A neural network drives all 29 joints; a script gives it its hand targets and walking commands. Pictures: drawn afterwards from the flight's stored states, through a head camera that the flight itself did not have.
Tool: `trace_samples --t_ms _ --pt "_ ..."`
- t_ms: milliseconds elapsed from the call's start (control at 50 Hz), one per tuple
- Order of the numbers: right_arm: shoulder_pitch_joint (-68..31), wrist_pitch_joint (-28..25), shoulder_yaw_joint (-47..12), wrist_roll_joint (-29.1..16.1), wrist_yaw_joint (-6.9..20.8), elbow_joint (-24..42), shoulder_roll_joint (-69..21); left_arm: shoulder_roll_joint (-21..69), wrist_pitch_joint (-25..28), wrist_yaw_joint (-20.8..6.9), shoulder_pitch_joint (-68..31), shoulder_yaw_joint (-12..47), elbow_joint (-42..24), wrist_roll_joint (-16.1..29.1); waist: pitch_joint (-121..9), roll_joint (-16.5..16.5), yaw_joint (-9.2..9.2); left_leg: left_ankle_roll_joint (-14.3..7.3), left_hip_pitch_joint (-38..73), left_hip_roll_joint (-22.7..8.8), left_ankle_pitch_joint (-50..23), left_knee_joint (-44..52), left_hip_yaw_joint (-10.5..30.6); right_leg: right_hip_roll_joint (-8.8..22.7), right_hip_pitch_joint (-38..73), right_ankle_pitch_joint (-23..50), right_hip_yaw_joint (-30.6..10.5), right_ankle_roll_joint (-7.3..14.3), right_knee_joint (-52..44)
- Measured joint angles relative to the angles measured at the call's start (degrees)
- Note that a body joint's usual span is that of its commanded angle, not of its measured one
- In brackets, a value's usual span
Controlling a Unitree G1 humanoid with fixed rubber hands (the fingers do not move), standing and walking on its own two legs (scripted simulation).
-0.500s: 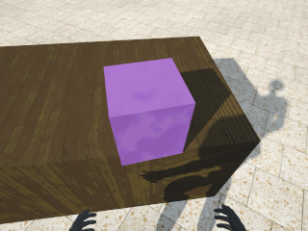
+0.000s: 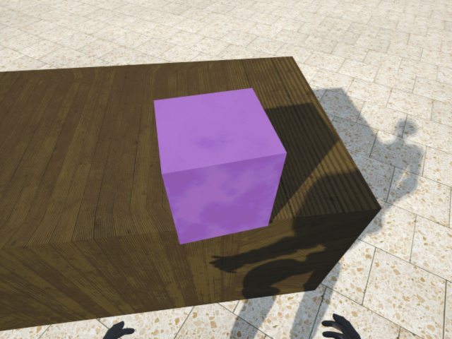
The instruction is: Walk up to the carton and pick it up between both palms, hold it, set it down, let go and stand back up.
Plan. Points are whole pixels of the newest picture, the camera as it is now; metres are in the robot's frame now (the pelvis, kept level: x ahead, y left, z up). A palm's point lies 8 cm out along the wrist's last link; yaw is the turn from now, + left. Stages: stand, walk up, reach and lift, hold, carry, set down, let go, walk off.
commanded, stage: stand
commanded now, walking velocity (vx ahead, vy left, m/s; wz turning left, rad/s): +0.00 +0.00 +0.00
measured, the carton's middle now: (215, 168) +0.45 +0.02 +0.02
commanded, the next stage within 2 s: walk up in 1.74 s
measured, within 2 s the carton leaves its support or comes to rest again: neither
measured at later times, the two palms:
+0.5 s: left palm out of the picture +0.08 +0.23 -0.11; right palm out of the picture +0.09 -0.23 -0.11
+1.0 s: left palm out of the picture +0.03 +0.23 -0.12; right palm out of the picture +0.04 -0.23 -0.12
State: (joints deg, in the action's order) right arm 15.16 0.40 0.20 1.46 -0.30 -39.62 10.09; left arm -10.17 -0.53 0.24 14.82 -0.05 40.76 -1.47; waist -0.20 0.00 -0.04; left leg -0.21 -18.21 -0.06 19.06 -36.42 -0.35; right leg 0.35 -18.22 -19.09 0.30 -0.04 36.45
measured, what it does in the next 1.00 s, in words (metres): stands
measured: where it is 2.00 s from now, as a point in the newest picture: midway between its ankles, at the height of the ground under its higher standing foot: outside the picture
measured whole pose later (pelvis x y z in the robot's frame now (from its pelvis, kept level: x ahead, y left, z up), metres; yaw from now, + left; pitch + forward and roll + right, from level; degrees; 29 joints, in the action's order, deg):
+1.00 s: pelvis +0.01 +0.00 +0.01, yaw +0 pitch -1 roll +0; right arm 17.1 -0.2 2.0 0.9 -1.8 -53.8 9.2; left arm -9.3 0.0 1.8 16.5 -1.7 55.5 -0.8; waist 1.5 0.0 0.0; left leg -0.3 -12.0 0.1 15.7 -28.5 -0.4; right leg 0.5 -12.1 -15.8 0.1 -0.3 28.6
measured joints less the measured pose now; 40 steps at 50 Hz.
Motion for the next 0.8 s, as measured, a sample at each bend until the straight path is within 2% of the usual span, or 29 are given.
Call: trace_samples --t_ms 440,800 --pt "0.86 -0.32 0.86 -0.17 -0.63 -3.73 -0.28 0.27 0.30 0.62 0.68 -0.80 4.06 0.20 0.25 0.00 -0.01 -0.08 1.73 0.08 -0.89 2.42 0.01 0.07 1.72 0.87 -0.09 -0.07 -2.39" --pt "1.54 -0.54 1.54 -0.44 -1.22 -9.59 -0.50 0.43 0.49 1.22 1.29 -1.44 10.14 0.50 0.99 -0.03 -0.01 -0.12 4.25 0.16 -2.27 5.61 0.00 0.14 4.21 2.22 -0.17 -0.16 -5.51"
